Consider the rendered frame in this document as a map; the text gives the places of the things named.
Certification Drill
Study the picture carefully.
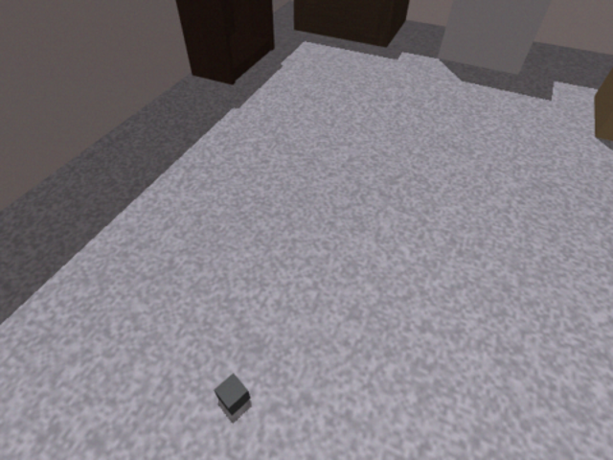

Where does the bookshelf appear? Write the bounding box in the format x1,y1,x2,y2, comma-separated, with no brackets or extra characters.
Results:
176,0,275,85

